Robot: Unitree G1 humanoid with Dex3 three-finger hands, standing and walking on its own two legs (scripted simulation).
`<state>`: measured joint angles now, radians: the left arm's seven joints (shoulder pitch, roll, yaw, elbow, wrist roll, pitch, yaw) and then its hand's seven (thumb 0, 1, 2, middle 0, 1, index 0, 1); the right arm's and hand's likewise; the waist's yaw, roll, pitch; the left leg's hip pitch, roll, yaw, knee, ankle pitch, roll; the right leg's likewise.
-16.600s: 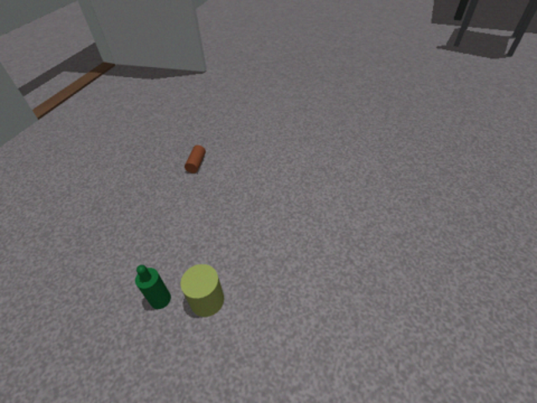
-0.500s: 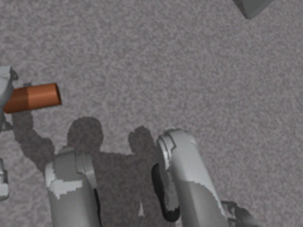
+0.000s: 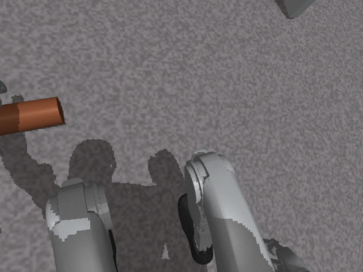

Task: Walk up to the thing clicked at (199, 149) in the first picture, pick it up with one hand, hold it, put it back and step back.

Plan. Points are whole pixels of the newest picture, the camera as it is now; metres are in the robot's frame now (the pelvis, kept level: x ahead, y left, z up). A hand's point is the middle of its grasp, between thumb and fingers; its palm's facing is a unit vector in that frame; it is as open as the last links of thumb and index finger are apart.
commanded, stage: rise first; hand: left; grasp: from above
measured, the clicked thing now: (27, 115) +0.50 +0.30 -0.29
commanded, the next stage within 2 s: approach in 0.94 s
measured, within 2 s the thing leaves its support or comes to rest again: neither
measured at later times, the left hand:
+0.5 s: hand out of the picture +0.46 +0.34 -0.17, palm faces -0.46 -0.07 -0.88, open 14.2 cm
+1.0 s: hand out of the picture +0.46 +0.34 -0.17, palm faces -0.47 -0.06 -0.88, open 14.1 cm
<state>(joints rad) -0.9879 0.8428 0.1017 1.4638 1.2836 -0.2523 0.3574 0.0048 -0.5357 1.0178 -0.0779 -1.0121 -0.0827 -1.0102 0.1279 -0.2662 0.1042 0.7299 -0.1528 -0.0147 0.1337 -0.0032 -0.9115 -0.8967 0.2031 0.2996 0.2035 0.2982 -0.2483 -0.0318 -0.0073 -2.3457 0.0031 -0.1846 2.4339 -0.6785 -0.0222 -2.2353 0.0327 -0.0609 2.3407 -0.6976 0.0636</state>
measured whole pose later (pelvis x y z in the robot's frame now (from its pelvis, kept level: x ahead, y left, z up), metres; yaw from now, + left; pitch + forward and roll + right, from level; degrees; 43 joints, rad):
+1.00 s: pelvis +0.00 +0.00 +0.00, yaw -1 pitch +33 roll -11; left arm -1.00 0.88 0.09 1.45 1.29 -0.27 0.33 0.00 -0.55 1.03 -0.08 -1.02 -0.08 -1.03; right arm 0.14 -0.27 0.13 0.70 -0.15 -0.01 0.14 0.00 -0.91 -0.90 0.20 0.30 0.20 0.30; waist -0.26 -0.03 0.00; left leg -2.35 0.00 -0.19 2.43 -0.67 -0.02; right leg -2.23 0.03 -0.07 2.33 -0.68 0.06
